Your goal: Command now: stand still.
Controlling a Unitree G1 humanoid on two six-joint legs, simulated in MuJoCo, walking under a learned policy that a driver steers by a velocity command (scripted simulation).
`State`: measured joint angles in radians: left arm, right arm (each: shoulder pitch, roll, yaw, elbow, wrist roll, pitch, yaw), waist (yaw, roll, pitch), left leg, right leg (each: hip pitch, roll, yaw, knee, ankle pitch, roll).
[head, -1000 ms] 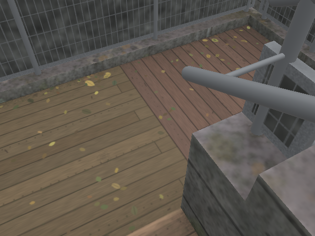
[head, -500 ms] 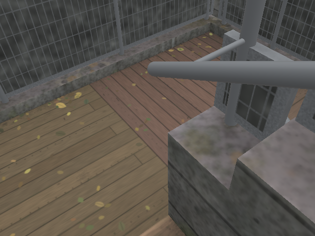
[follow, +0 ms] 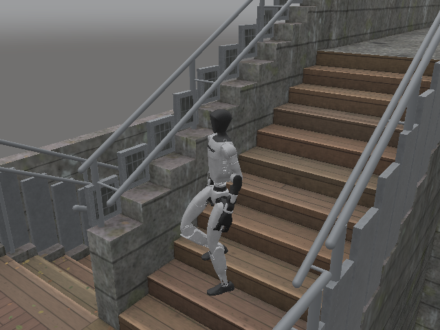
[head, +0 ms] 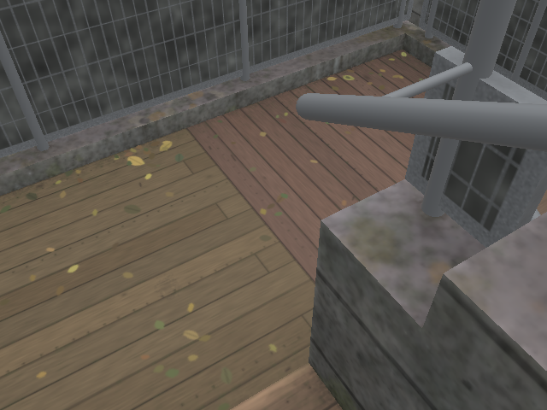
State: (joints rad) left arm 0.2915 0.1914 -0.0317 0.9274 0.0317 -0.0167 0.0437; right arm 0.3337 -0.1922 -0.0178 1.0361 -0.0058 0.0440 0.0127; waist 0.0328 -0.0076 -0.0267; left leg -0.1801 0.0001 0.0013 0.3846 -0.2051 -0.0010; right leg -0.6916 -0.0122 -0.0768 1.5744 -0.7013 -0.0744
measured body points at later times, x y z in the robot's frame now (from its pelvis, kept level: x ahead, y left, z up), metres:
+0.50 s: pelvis -0.02 -0.02 +0.01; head -0.01 -0.01 +0.46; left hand +0.11 +0.18 -0.12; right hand -0.04 -0.27 -0.14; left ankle +0.00 +0.12 -0.74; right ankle -0.03 -0.08 -0.58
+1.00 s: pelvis -0.01 -0.02 +0.01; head +0.00 -0.01 +0.46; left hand +0.14 +0.18 -0.11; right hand -0.01 -0.27 -0.14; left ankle +0.00 +0.12 -0.74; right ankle -0.03 -0.08 -0.58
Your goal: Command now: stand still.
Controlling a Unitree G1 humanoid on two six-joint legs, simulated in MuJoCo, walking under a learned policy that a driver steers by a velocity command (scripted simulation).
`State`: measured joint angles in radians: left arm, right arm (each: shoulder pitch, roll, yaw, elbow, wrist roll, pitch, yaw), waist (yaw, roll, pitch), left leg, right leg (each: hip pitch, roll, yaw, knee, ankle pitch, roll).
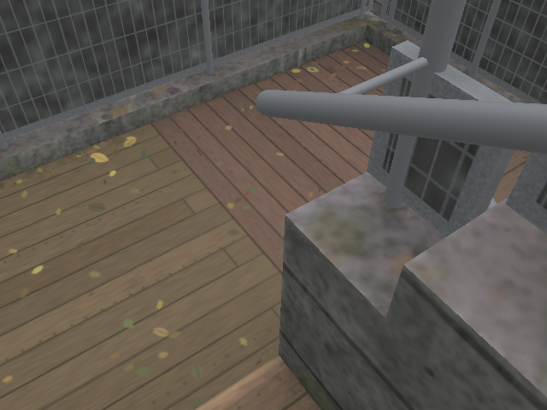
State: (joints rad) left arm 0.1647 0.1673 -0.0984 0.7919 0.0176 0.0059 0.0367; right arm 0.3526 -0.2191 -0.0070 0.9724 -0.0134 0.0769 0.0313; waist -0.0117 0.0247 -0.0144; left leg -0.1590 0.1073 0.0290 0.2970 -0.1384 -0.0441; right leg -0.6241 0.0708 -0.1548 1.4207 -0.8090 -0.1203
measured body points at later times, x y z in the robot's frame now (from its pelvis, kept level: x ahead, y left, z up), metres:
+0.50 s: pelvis +0.00 +0.00 +0.00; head +0.00 +0.00 +0.45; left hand +0.12 +0.22 -0.13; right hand -0.03 -0.25 -0.15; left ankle +0.01 +0.14 -0.75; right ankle -0.02 -0.06 -0.59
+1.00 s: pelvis +0.00 +0.00 +0.00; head +0.01 +0.01 +0.45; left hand +0.14 +0.20 -0.13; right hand -0.03 -0.24 -0.15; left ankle +0.01 +0.14 -0.75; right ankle -0.02 -0.06 -0.59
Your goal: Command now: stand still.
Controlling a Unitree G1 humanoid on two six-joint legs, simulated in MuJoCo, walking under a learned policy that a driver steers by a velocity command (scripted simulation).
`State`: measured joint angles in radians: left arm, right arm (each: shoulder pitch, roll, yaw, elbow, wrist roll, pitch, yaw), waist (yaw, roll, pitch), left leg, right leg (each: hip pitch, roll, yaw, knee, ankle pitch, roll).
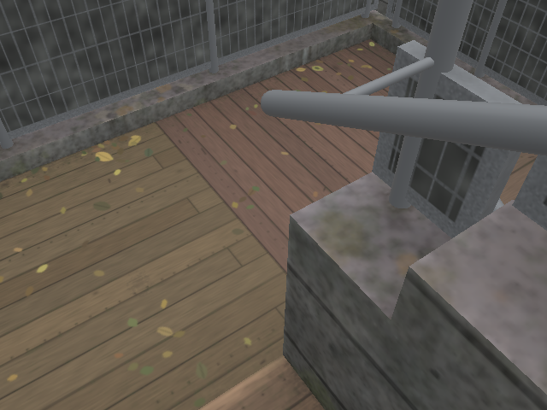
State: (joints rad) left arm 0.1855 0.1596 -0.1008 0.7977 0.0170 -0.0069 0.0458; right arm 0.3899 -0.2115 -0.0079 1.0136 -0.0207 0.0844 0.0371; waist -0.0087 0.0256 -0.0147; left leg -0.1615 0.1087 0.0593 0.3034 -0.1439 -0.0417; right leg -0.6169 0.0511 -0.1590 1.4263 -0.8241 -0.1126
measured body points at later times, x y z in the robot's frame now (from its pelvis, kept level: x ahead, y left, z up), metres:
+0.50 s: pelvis +0.00 +0.00 +0.00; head +0.00 +0.00 +0.45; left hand +0.12 +0.21 -0.13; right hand -0.05 -0.25 -0.15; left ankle +0.01 +0.14 -0.75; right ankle -0.03 -0.06 -0.59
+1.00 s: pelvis +0.00 -0.02 +0.00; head +0.00 -0.01 +0.45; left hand +0.09 +0.19 -0.14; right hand -0.05 -0.25 -0.15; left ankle +0.01 +0.14 -0.75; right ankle -0.03 -0.06 -0.59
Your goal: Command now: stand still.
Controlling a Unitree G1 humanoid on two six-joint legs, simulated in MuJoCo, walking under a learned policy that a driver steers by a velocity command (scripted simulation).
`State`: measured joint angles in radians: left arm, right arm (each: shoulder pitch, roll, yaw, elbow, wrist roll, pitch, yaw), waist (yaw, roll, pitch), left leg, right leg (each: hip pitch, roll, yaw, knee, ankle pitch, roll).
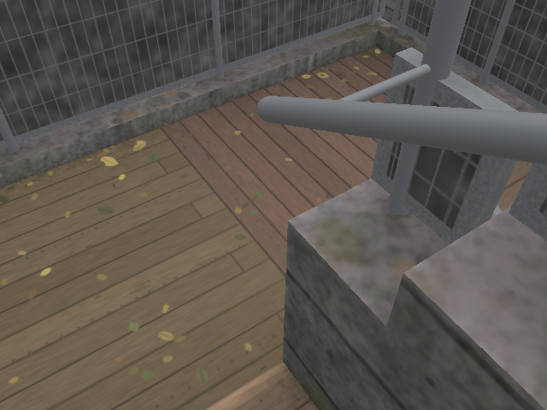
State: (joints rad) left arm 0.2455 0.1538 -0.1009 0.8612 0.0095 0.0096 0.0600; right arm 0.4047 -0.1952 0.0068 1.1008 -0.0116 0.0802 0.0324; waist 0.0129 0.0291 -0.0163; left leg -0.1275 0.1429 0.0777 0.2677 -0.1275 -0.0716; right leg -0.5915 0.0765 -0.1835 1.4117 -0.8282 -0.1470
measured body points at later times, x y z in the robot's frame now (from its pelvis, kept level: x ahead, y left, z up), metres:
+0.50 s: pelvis +0.00 -0.01 +0.00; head +0.00 +0.00 +0.45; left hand +0.09 +0.20 -0.14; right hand -0.05 -0.24 -0.15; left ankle +0.00 +0.16 -0.75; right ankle -0.03 -0.04 -0.59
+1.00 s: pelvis +0.01 -0.01 +0.00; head +0.00 +0.00 +0.45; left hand +0.09 +0.20 -0.14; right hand -0.07 -0.22 -0.15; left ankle +0.00 +0.16 -0.75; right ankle -0.03 -0.05 -0.59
